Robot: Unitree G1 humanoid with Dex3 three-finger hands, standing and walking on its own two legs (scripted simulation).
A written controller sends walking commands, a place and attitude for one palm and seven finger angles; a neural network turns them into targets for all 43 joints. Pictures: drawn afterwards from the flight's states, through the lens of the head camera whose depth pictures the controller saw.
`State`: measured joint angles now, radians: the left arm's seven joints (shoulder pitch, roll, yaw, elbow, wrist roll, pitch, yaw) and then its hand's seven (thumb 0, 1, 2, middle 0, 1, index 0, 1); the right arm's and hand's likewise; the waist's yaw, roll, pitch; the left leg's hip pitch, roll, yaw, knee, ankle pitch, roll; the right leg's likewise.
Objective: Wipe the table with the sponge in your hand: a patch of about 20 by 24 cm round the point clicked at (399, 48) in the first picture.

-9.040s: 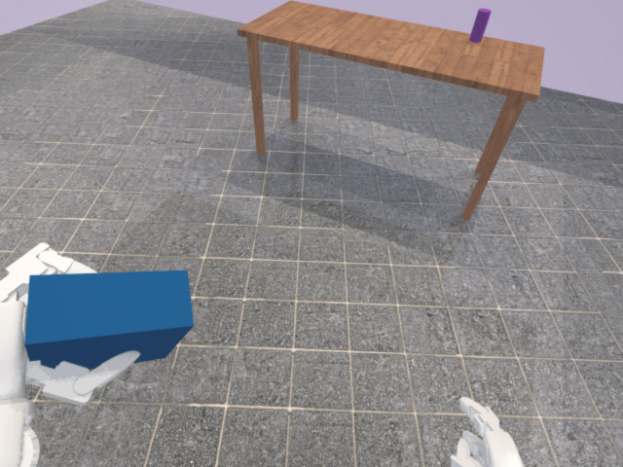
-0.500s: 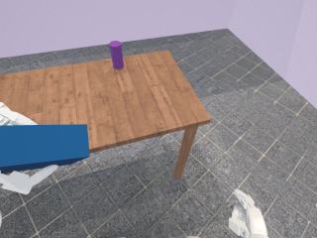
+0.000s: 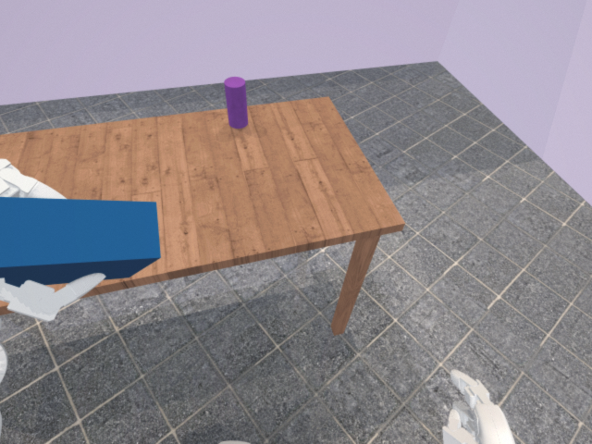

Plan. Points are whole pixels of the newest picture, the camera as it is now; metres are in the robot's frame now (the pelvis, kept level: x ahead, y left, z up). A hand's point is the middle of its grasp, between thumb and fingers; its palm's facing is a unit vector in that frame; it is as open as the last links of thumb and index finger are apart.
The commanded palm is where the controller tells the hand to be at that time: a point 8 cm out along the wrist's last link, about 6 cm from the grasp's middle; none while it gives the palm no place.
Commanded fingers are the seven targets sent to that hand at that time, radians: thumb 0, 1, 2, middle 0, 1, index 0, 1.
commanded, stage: come to a stop and stand still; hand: left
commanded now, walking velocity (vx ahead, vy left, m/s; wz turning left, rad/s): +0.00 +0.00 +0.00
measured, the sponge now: (99, 245) +0.26 +0.24 +0.16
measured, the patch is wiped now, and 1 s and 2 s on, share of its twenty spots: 0.00 0.00 0.00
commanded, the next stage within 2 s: look again from close up in 1.18 s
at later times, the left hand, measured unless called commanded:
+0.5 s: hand out of the picture +0.19 +0.31 +0.17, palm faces +0.45 -0.83 -0.33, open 10.0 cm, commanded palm +0.13 +0.33 +0.18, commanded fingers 0.00 0.10 1.30 -1.20 -1.60 -1.20 -1.60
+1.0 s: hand (48, 264) +0.23 +0.28 +0.16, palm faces +0.40 -0.83 -0.38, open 10.0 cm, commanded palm +0.17 +0.32 +0.18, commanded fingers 0.00 0.10 1.30 -1.20 -1.60 -1.20 -1.60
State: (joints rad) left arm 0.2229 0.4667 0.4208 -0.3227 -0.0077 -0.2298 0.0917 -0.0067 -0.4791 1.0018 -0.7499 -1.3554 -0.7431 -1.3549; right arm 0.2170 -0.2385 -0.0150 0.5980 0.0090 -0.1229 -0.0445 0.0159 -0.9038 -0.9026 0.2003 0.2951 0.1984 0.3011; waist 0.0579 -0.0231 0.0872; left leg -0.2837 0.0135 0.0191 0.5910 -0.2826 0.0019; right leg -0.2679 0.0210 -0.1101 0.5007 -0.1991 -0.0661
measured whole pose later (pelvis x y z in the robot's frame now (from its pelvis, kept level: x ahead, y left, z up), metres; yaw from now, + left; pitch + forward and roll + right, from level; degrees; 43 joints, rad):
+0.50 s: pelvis -0.02 +0.05 +0.01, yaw +1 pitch -5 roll -1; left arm 0.33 0.33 0.34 -0.40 0.02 -0.24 0.09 -0.01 -0.48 1.00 -0.75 -1.36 -0.74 -1.36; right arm 0.23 -0.15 0.07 0.59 -0.01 -0.18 0.01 0.02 -0.90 -0.90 0.21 0.30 0.20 0.30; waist 0.07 -0.04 0.06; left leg -0.21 -0.05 0.03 0.44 -0.16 0.07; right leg -0.21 0.01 -0.02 0.42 -0.19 -0.01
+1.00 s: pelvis +0.02 +0.03 +0.01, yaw +2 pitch -1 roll -1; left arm 0.40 0.35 0.33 -0.41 -0.01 -0.20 0.08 -0.01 -0.48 1.00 -0.75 -1.36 -0.74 -1.36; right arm 0.21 -0.21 0.03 0.58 -0.01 -0.13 -0.03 0.02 -0.90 -0.90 0.20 0.30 0.20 0.30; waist 0.03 -0.02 0.04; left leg -0.19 -0.04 0.00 0.41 -0.19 0.05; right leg -0.18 0.04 0.00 0.36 -0.16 -0.02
